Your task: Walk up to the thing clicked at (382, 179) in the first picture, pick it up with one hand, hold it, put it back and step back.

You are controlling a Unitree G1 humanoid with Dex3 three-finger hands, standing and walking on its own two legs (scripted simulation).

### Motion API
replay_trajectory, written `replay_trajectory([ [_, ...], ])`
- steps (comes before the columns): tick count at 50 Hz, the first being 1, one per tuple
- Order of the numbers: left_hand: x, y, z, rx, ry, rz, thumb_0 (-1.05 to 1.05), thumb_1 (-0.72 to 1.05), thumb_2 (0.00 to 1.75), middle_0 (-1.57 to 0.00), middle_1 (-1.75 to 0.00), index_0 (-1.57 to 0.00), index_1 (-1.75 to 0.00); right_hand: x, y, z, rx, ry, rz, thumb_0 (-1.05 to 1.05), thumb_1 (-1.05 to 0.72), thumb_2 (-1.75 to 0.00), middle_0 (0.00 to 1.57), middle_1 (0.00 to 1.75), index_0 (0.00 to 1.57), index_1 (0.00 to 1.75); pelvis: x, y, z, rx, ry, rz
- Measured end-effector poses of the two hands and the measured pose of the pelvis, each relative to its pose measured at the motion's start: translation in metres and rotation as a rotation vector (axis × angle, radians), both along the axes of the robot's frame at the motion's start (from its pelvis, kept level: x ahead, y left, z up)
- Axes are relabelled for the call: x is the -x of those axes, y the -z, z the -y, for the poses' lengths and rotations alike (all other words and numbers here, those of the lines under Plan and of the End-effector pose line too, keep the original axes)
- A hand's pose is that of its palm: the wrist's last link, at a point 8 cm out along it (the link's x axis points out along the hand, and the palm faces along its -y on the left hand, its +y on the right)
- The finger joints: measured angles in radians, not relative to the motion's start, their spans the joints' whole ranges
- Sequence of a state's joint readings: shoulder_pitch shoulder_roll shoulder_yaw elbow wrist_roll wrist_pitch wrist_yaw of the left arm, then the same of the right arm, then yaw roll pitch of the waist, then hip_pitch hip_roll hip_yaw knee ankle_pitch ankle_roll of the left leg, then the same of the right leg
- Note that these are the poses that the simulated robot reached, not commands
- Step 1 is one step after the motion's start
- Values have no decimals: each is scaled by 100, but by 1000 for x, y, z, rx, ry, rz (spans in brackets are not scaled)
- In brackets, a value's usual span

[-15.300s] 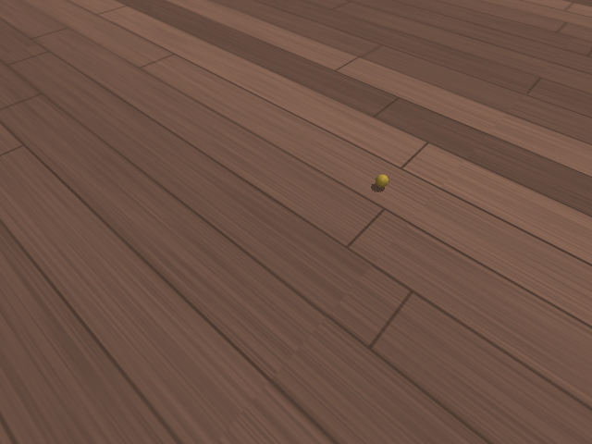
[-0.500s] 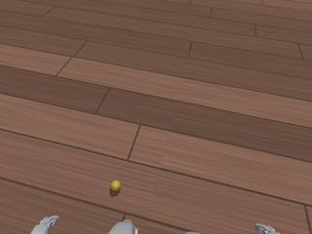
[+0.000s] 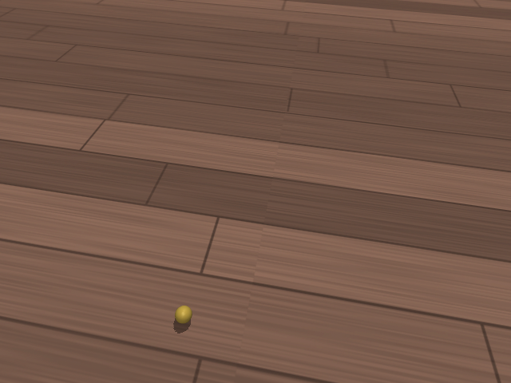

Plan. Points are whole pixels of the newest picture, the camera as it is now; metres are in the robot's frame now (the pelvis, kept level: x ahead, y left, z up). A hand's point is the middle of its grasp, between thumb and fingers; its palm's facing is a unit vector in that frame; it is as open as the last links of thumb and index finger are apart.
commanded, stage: walk up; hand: left
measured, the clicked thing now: (183, 314) +0.47 +0.28 -0.73
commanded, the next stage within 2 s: none
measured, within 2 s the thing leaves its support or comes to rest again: neither
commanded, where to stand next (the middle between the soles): +0.12 +0.00 m, yaw +5 degrees
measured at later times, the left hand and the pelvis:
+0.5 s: hand out of the picture +0.09 +0.25 -0.16, palm faces +0.10 -0.93 -0.35, open 7.4 cm; pelvis +0.05 -0.01 -0.01, yaw +5 degrees
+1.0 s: hand out of the picture +0.00 +0.30 -0.12, palm faces +0.10 -0.86 -0.51, open 7.4 cm; pelvis -0.01 +0.00 +0.00, yaw +7 degrees
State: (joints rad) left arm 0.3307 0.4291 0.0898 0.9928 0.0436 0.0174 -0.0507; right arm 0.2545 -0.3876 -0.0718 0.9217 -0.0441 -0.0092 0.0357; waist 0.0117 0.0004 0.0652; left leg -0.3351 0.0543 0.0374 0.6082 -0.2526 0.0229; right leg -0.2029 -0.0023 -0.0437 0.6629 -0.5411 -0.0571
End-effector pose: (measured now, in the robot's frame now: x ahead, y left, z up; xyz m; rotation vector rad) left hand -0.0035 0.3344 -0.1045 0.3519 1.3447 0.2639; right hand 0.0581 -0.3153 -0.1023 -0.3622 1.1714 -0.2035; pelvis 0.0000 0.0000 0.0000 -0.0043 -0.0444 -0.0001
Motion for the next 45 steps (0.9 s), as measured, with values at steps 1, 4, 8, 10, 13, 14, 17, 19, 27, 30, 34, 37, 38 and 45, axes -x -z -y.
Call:
replay_trajectory([
  [1,6,-3,4,-6,-7,6,1,90,89,-20,-30,-20,-30,4,1,8,5,7,-13,1,-90,-90,21,30,21,30,0,0,4,7,-3,5],
  [4,28,-15,16,-24,-43,18,1,90,89,-20,-30,-20,-30,7,-1,23,16,24,-52,1,-90,-90,21,30,21,30,-4,-6,14,-3,-9,12],
  [8,43,-29,32,-27,-80,-1,1,90,89,-20,-30,-20,-30,-8,-7,33,-6,-3,-42,1,-91,-90,20,30,20,30,-13,-15,20,-5,-23,22],
  [10,42,-32,36,-27,-85,-3,1,90,89,-20,-30,-20,-30,-18,-7,35,-16,-18,-36,1,-91,-90,20,30,20,30,-20,-17,21,-4,-37,24],
  [13,31,-30,40,-28,-92,9,1,90,89,-20,-30,-20,-30,-36,-4,32,-20,-46,-44,1,-91,-90,20,30,20,30,-31,-15,22,-2,-60,29],
  [14,25,-28,41,-27,-94,15,1,90,89,-20,-30,-20,-30,-43,-3,30,-19,-55,-47,1,-91,-90,20,30,20,30,-35,-13,22,-1,-66,31],
  [17,2,-15,44,-14,-103,39,1,90,89,-20,-30,-20,-30,-69,4,16,-22,-83,-45,1,-91,-90,20,30,20,30,-45,-7,20,3,-74,33],
  [19,-16,-3,44,3,-104,55,1,90,89,-20,-30,-20,-30,-89,10,4,-26,-103,-29,1,-91,-90,20,30,20,30,-52,-1,17,6,-75,29],
  [27,-99,14,45,41,-41,181,1,90,89,-20,-30,-20,-30,-147,8,-37,-68,-137,124,1,-91,-90,20,30,20,30,-50,5,10,-3,-76,34],
  [30,-112,8,42,8,-4,213,1,90,89,-20,-30,-20,-30,-158,8,-37,-82,-146,159,1,-91,-90,21,30,20,30,-43,8,11,-1,-59,25],
  [34,-103,1,33,-74,22,205,0,90,89,-20,-30,-20,-30,-159,17,-26,-105,-135,213,0,-90,-90,21,30,21,30,-26,17,19,1,-43,19],
  [37,-78,-2,27,-141,23,191,0,90,89,-20,-30,-20,-30,-151,32,-11,-108,-110,219,0,-90,-90,21,30,21,30,-14,30,26,6,-43,22],
  [38,-68,-4,25,-157,24,176,0,90,89,-20,-30,-20,-30,-145,36,-7,-103,-100,204,0,-90,-90,21,30,20,30,-10,31,27,-2,-46,24],
  [45,-7,-29,11,-200,-30,100,1,90,89,-20,-30,-20,-30,-68,45,9,-85,-72,25,0,-91,-90,20,30,20,30,11,16,17,-31,-72,5],
])
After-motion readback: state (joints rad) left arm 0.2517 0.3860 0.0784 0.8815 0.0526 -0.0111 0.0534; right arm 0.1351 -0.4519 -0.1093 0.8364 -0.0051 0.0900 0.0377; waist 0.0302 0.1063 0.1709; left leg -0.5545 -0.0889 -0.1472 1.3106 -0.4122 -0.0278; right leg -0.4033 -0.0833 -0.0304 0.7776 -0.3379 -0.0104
